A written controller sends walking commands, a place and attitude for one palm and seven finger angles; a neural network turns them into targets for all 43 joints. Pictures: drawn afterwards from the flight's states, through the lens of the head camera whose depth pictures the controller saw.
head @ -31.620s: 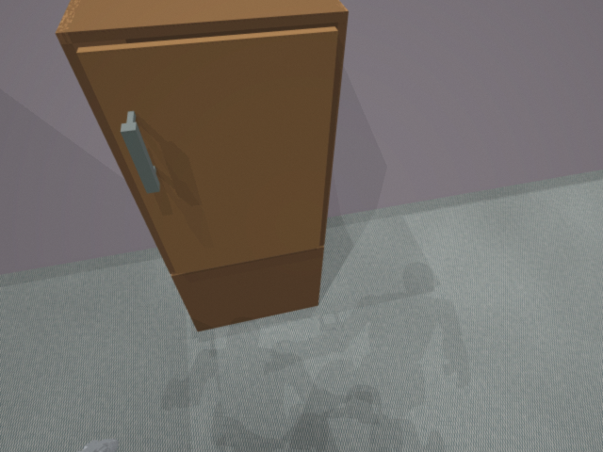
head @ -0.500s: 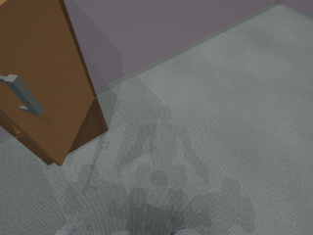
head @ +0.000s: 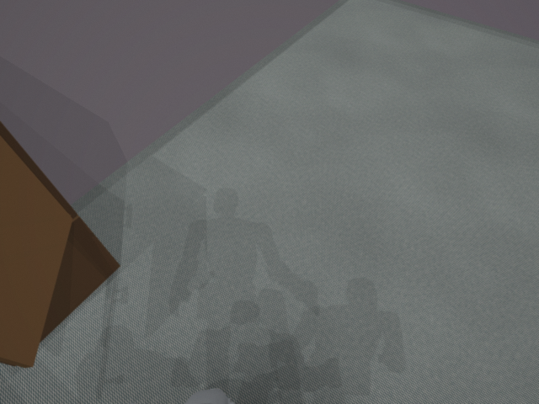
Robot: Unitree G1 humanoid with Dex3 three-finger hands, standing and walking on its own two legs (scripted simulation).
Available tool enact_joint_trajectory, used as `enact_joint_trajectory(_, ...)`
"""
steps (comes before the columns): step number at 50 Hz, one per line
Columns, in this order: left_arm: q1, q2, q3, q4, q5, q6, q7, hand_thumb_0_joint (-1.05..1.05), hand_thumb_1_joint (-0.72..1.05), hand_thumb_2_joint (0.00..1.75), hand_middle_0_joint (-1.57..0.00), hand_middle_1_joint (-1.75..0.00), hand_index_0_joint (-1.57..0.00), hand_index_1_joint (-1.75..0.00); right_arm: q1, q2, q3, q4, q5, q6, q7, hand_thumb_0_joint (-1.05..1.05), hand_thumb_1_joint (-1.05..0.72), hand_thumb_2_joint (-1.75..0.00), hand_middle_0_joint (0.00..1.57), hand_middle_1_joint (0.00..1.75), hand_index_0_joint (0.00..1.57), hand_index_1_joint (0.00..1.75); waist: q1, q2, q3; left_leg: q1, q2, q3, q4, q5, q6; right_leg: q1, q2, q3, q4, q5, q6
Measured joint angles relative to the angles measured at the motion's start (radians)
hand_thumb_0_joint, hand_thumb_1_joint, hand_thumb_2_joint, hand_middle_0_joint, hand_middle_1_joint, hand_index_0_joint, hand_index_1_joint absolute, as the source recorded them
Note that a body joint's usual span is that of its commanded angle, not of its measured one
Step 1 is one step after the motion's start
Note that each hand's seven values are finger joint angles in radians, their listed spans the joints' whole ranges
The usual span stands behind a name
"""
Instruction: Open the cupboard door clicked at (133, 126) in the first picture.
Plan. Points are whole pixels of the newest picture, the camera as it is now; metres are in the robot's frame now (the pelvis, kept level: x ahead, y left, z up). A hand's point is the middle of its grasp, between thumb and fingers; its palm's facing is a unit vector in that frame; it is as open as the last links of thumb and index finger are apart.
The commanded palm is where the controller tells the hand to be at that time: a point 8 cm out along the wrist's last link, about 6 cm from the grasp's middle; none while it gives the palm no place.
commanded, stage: walk to a spot facing it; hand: left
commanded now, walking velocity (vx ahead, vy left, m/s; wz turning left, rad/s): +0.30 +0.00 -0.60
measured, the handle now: out of the picture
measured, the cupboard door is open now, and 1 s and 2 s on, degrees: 42 42 42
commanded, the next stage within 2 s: turn to face it in 1.36 s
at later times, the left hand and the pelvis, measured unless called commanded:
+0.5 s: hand (249, 272) +0.37 +0.06 -0.16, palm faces -0.36 -0.91 -0.22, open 7.4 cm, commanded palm none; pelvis +0.15 -0.07 -0.02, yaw -18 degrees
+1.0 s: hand (275, 221) +0.50 +0.02 -0.16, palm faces -0.43 -0.88 -0.19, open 7.4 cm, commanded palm none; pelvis +0.37 -0.14 +0.00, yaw -29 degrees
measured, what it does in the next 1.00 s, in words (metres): walks ahead, turning right: left foot, then right foot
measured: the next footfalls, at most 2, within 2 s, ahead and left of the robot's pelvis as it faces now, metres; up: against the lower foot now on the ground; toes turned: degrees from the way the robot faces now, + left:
left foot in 0.06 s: +0.06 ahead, +0.13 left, +0.00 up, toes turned +2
right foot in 0.44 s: +0.22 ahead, -0.19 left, +0.00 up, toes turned -24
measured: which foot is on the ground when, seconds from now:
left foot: up 0.00-0.04, down 0.06-0.44, up 0.46-0.78, down 0.80-1.00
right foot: down 0.00-0.06, up 0.08-0.42, down 0.44-0.80, up 0.82-1.00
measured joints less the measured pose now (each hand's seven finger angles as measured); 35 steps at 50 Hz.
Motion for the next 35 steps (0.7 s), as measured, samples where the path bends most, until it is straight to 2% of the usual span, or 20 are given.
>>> enact_joint_trajectory(2,0.028,0.002,0.003,0.008,-0.002,0.002,-0.007,0.00,0.90,0.90,-0.20,-0.30,-0.20,-0.30,0.004,0.001,0.006,-0.013,-0.002,-0.022,0.002,0.00,-0.91,-0.90,0.20,0.30,0.20,0.30,0.005,-0.006,-0.019,0.066,-0.011,0.006,-0.159,0.035,0.013,-0.009,0.013,0.026,0.028,-0.024,0.004)
enact_joint_trajectory(3,0.042,-0.001,0.005,0.009,-0.004,0.005,-0.012,0.00,0.90,0.90,-0.20,-0.30,-0.20,-0.30,0.011,-0.004,0.009,-0.022,-0.007,-0.037,-0.001,0.00,-0.91,-0.90,0.20,0.30,0.20,0.30,0.002,0.007,-0.034,0.084,-0.002,0.001,-0.219,0.065,0.041,-0.033,0.029,0.027,0.078,-0.089,0.001)
enact_joint_trajectory(5,0.043,0.004,0.011,0.022,-0.004,0.017,-0.022,0.00,0.90,0.90,-0.20,-0.30,-0.20,-0.30,0.024,0.000,0.016,-0.025,-0.019,-0.062,-0.009,0.00,-0.91,-0.90,0.20,0.30,0.20,0.30,-0.003,0.008,-0.035,0.086,0.015,0.022,-0.199,0.131,0.075,-0.106,0.022,-0.017,0.270,-0.196,0.006)
enact_joint_trajectory(8,0.022,0.019,0.021,0.030,0.007,0.016,-0.042,0.01,0.90,0.90,-0.20,-0.30,-0.20,-0.30,0.077,0.017,0.028,-0.012,-0.026,-0.078,-0.011,0.00,-0.91,-0.90,0.20,0.30,0.20,0.30,-0.005,-0.006,-0.035,0.149,0.032,0.057,-0.256,0.122,0.074,-0.219,-0.026,-0.084,0.516,-0.134,0.021)
enact_joint_trajectory(10,-0.001,0.023,0.022,0.023,0.008,0.013,-0.052,0.01,0.90,0.90,-0.20,-0.30,-0.20,-0.30,0.115,0.024,0.034,0.008,-0.024,-0.083,-0.014,0.00,-0.91,-0.90,0.21,0.30,0.21,0.30,-0.001,-0.007,-0.032,0.201,0.045,0.081,-0.322,0.135,0.060,-0.273,-0.060,-0.113,0.565,-0.066,0.033)
enact_joint_trajectory(12,-0.027,0.022,0.019,0.014,0.007,0.010,-0.059,0.01,0.91,0.90,-0.20,-0.30,-0.20,-0.30,0.150,0.026,0.037,0.031,-0.024,-0.086,-0.016,0.00,-0.90,-0.90,0.21,0.30,0.21,0.30,-0.002,0.001,-0.025,0.248,0.061,0.108,-0.371,0.140,0.052,-0.306,-0.084,-0.135,0.532,-0.025,0.038)
enact_joint_trajectory(15,-0.071,0.020,0.010,0.004,0.005,0.010,-0.064,0.01,0.91,0.90,-0.19,-0.30,-0.19,-0.30,0.200,0.024,0.036,0.063,-0.026,-0.084,-0.014,0.00,-0.90,-0.90,0.21,0.30,0.21,0.30,-0.018,0.012,-0.015,0.308,0.083,0.151,-0.406,0.123,0.034,-0.315,-0.103,-0.164,0.395,0.008,0.035)
enact_joint_trajectory(18,-0.120,0.022,0.005,-0.002,0.004,0.012,-0.067,0.01,0.91,0.90,-0.19,-0.30,-0.19,-0.30,0.245,0.019,0.033,0.090,-0.030,-0.077,-0.012,0.00,-0.90,-0.90,0.20,0.30,0.21,0.30,-0.044,0.019,-0.004,0.360,0.102,0.196,-0.405,0.082,0.007,-0.292,-0.102,-0.193,0.260,0.021,0.021)
enact_joint_trajectory(20,-0.150,0.024,0.001,-0.010,0.004,0.006,-0.067,0.01,0.91,0.90,-0.19,-0.30,-0.19,-0.30,0.275,0.013,0.033,0.107,-0.031,-0.070,-0.010,0.00,-0.90,-0.90,0.20,0.30,0.20,0.30,-0.061,0.029,0.005,0.384,0.123,0.219,-0.371,0.036,-0.016,-0.250,-0.084,-0.216,0.179,0.005,0.000)
enact_joint_trajectory(22,-0.171,0.036,-0.003,-0.027,0.004,-0.023,-0.065,0.01,0.91,0.90,-0.19,-0.30,-0.20,-0.30,0.308,0.016,0.035,0.126,-0.021,-0.061,-0.005,0.00,-0.90,-0.90,0.20,0.30,0.20,0.30,-0.068,0.019,0.010,0.349,0.153,0.220,-0.206,-0.027,-0.021,-0.175,-0.068,-0.222,0.084,0.025,-0.040)
enact_joint_trajectory(23,-0.176,0.040,0.001,-0.035,0.000,-0.044,-0.057,0.00,0.91,0.90,-0.19,-0.30,-0.20,-0.30,0.305,0.018,0.036,0.139,-0.010,-0.048,-0.001,0.00,-0.90,-0.90,0.20,0.30,0.20,0.30,-0.063,0.007,0.017,0.287,0.153,0.182,-0.030,-0.065,-0.014,-0.179,-0.070,-0.214,0.104,0.096,-0.051)
enact_joint_trajectory(25,-0.172,0.029,0.001,-0.037,-0.014,-0.061,-0.037,0.00,0.91,0.90,-0.19,-0.30,-0.20,-0.30,0.260,0.009,0.030,0.158,0.001,-0.025,0.000,0.00,-0.90,-0.90,0.20,0.30,0.20,0.30,-0.070,0.018,0.038,0.139,0.135,0.066,0.298,-0.077,0.002,-0.165,-0.053,-0.210,0.153,0.052,-0.050)
enact_joint_trajectory(27,-0.146,0.015,-0.006,-0.027,-0.014,-0.057,-0.019,0.00,0.91,0.90,-0.20,-0.30,-0.20,-0.30,0.204,0.003,0.020,0.155,-0.003,-0.017,0.000,0.01,-0.91,-0.90,0.20,0.30,0.20,0.30,-0.076,0.028,0.038,0.019,0.124,0.017,0.413,-0.019,0.005,-0.117,-0.033,-0.200,0.111,0.021,-0.043)
enact_joint_trajectory(29,-0.112,0.001,-0.011,-0.007,-0.008,-0.055,-0.010,0.00,0.91,0.90,-0.20,-0.30,-0.20,-0.30,0.149,0.005,0.014,0.131,-0.009,-0.019,0.002,0.01,-0.91,-0.90,0.20,0.30,0.20,0.30,-0.077,0.025,0.027,-0.062,0.120,0.005,0.366,0.037,0.002,-0.068,-0.018,-0.180,0.035,0.039,-0.035)
enact_joint_trajectory(32,-0.061,-0.019,-0.017,0.032,-0.002,-0.056,-0.011,0.00,0.90,0.90,-0.20,-0.30,-0.20,-0.30,0.085,0.018,0.011,0.086,-0.012,-0.036,0.011,0.01,-0.91,-0.90,0.20,0.30,0.20,0.30,-0.069,0.013,0.004,-0.124,0.111,0.003,0.200,0.114,0.000,-0.002,-0.006,-0.146,-0.057,0.054,-0.037)
enact_joint_trajectory(35,-0.020,-0.019,-0.003,0.059,-0.005,-0.065,-0.009,-0.01,0.93,0.90,-0.20,-0.30,-0.20,-0.30,0.038,0.032,0.011,0.059,-0.013,-0.052,0.019,0.00,-0.91,-0.90,0.20,0.30,0.20,0.30,-0.043,0.007,-0.013,-0.124,0.091,0.002,0.022,0.168,0.001,0.061,0.003,-0.122,-0.104,0.038,-0.032)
